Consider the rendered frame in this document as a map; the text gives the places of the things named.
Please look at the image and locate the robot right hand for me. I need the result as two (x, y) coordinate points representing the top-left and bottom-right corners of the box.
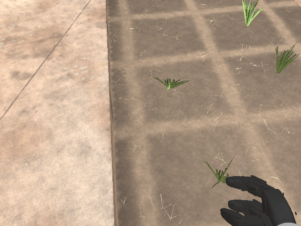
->
(220, 175), (297, 226)

